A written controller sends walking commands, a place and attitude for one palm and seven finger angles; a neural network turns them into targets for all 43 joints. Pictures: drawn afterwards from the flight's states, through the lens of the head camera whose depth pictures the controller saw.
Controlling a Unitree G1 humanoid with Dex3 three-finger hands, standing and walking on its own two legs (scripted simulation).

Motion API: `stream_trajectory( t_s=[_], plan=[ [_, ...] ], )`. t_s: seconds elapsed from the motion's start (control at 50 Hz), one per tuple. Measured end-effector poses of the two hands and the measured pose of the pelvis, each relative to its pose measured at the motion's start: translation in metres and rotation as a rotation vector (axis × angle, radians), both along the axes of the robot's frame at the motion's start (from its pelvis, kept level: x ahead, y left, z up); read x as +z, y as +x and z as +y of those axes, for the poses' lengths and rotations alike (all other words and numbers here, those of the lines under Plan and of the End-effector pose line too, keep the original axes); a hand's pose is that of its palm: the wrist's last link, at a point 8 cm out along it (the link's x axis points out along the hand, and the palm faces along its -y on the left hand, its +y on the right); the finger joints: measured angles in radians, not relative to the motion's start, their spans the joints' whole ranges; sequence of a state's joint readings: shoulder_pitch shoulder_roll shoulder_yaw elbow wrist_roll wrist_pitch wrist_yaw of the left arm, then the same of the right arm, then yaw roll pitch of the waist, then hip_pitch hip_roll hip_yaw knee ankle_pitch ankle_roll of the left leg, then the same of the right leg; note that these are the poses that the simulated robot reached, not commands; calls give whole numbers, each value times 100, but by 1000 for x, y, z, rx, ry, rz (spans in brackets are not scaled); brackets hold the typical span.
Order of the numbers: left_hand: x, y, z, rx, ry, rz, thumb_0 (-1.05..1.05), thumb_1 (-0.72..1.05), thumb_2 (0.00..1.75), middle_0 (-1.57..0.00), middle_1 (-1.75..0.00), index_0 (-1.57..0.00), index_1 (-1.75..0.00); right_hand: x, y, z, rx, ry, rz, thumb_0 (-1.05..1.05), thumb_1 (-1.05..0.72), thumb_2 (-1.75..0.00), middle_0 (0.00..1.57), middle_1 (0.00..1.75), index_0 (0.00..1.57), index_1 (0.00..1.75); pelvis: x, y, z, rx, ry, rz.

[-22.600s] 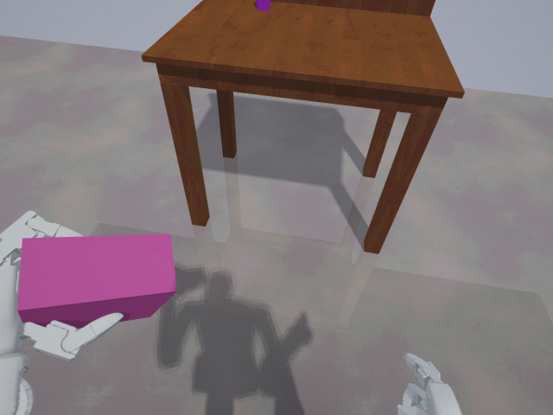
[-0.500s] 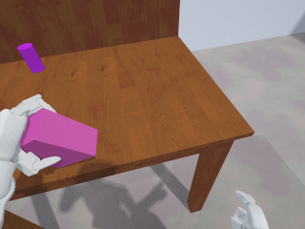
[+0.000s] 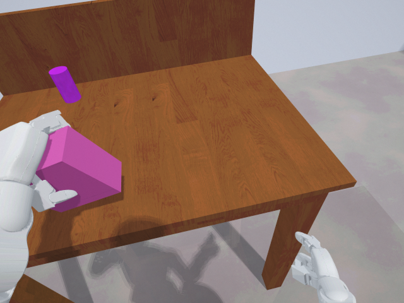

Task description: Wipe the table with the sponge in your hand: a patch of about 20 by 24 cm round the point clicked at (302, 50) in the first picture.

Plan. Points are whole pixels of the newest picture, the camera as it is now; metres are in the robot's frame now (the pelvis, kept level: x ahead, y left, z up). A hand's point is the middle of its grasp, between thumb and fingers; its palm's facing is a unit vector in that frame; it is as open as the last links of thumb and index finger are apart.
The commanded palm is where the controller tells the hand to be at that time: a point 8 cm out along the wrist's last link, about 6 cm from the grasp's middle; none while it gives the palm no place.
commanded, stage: turn the palm down, sponge in hand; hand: left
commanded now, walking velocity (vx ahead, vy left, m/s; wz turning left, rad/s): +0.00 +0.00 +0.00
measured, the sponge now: (74, 178) +0.25 +0.28 +0.16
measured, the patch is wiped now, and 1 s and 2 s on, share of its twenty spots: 0.00 0.00 0.00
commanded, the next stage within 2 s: move the sponge above the wiping area in 0.90 s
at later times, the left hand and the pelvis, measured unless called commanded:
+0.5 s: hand (57, 161) +0.23 +0.26 +0.22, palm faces +0.27 -0.09 -0.96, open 10.4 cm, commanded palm +0.18 +0.26 +0.29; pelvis -0.01 -0.02 +0.00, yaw +0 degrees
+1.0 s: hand (65, 176) +0.22 +0.24 +0.21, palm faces +0.27 -0.10 -0.96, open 10.4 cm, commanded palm +0.16 +0.24 +0.29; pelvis -0.03 -0.03 +0.00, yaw +0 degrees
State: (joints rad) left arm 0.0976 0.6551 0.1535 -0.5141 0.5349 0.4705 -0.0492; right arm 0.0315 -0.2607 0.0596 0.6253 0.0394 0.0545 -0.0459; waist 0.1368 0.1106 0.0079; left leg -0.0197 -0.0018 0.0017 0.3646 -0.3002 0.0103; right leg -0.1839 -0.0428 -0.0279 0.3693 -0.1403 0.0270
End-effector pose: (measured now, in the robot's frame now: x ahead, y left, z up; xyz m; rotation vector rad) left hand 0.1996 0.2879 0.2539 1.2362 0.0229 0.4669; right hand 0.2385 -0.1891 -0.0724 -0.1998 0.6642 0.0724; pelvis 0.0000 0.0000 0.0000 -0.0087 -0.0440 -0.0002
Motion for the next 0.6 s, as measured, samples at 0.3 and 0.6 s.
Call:
stream_trajectory(
  t_s=[0.3, 0.6],
  plan=[
    [9, 6, -23, -7, 133, 84, -1, -53, 103, -69, -133, -71, -132, 0, 4, -9, 22, 6, 6, 1, -90, -90, 20, 30, 21, 30, 1, -8, -12, 4, 10, -1],
    [2, -3, -40, 19, 155, 93, -1, -52, 103, -69, -133, -71, -132, -7, -7, -32, -3, 22, 10, 1, -90, -90, 20, 30, 20, 30, 0, -15, -27, -1, 18, -4]
  ],
)
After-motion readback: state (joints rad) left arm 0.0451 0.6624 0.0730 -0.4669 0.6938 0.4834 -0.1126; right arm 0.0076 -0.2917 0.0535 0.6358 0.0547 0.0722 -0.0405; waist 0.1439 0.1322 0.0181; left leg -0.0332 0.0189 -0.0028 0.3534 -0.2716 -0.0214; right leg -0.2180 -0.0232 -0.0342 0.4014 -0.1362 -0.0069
